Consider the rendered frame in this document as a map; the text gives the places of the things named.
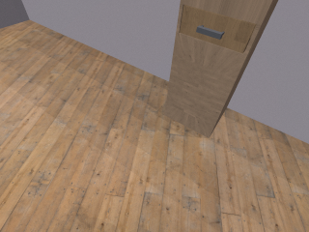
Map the handle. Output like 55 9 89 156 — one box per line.
196 25 225 40

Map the drawer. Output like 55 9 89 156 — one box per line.
180 5 257 53

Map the cabinet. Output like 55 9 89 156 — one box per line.
164 0 278 138

